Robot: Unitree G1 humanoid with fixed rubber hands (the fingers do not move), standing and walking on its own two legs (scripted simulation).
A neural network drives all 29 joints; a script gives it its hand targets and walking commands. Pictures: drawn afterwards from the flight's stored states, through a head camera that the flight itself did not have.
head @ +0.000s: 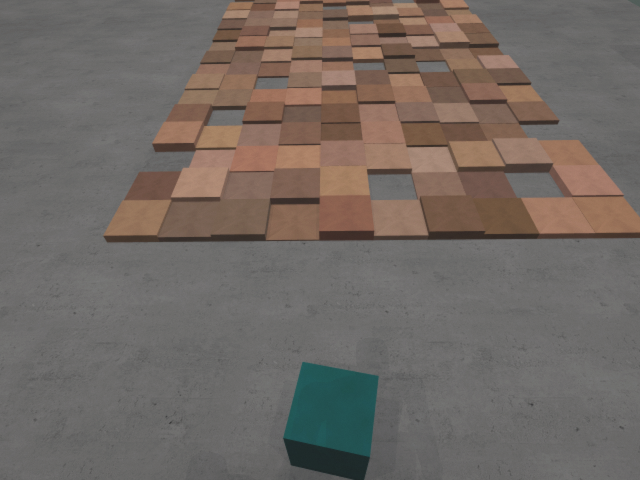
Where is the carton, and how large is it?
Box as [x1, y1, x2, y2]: [283, 362, 378, 479]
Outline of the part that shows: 302,362 283,437 291,464 353,479 363,479 369,458 378,376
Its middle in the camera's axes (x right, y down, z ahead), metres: +0.03 +0.50 +1.07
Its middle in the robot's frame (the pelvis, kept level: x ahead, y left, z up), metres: +0.43 +0.01 -0.65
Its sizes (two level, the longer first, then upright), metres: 0.210 0.200 0.250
